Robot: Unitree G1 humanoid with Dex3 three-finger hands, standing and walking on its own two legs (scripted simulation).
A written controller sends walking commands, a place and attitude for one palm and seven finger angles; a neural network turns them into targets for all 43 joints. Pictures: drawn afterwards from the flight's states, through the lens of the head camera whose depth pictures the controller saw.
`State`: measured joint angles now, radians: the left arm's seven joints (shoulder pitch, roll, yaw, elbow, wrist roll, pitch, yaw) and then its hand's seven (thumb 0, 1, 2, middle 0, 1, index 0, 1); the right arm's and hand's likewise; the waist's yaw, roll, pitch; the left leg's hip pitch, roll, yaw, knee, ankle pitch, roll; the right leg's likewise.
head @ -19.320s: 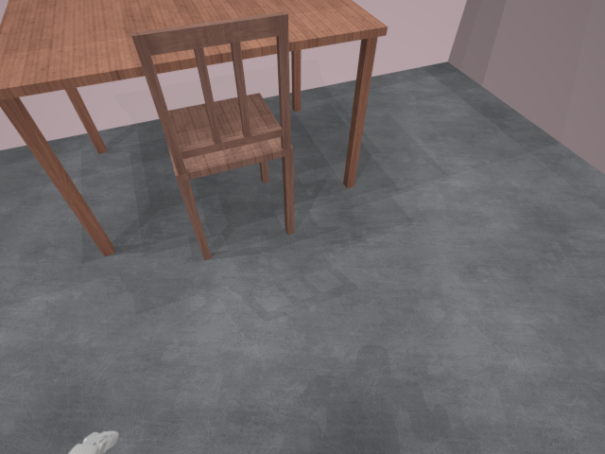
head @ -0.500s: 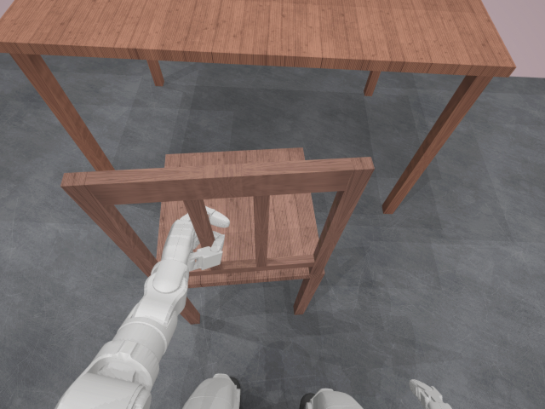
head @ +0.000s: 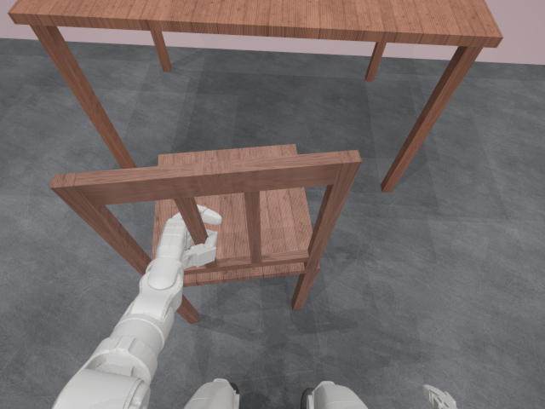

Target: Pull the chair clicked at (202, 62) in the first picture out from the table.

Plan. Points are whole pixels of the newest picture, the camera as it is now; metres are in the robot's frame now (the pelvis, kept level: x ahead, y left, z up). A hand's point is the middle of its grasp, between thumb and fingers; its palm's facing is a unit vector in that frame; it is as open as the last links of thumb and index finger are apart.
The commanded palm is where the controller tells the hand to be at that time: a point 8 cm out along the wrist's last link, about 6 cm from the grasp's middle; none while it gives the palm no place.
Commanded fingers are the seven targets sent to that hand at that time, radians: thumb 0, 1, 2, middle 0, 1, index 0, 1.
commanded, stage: step backward, pulling the chair out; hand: left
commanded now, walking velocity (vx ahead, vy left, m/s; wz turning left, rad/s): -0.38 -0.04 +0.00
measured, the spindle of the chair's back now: (199, 235) +0.38 +0.14 -0.07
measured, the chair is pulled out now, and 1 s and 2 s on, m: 0.39 0.60 0.60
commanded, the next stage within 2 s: stop walking, hand still on the chair in 0.38 s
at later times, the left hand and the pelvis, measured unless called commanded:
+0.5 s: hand (198, 330) +0.22 +0.12 -0.06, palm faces +0.01 -0.99 -0.16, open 5.3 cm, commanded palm +0.20 +0.17 -0.05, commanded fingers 0.00 0.90 0.90 -0.50 -1.45 -0.50 -1.45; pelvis -0.12 -0.01 +0.00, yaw +0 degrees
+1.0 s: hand (188, 395) +0.14 +0.12 -0.06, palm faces -0.02 -0.99 -0.16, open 5.3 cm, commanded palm +0.12 +0.17 -0.05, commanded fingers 0.00 0.90 0.90 -0.50 -1.45 -0.50 -1.45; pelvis -0.14 +0.00 +0.00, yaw -1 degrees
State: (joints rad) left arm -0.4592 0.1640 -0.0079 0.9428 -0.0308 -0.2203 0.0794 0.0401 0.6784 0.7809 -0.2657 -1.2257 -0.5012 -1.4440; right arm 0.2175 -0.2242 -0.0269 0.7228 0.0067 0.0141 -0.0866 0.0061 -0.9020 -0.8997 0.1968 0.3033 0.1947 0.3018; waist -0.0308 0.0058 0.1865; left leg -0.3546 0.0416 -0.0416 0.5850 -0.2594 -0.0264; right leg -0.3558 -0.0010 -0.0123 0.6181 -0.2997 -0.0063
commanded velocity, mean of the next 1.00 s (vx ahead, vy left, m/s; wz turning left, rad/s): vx -0.09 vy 0.02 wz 0.00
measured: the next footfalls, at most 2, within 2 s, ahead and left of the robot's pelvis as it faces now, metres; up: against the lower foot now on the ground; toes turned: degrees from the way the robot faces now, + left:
right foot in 0.02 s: +0.04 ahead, -0.14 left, +0.00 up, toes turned -1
left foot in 0.30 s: -0.05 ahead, +0.13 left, +0.00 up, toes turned -1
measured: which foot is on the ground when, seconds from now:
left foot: down 0.00-0.12, up 0.14-0.28, down 0.30-1.00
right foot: up 0.00-0.00, down 0.02-0.34, up 0.36-0.50, down 0.52-1.00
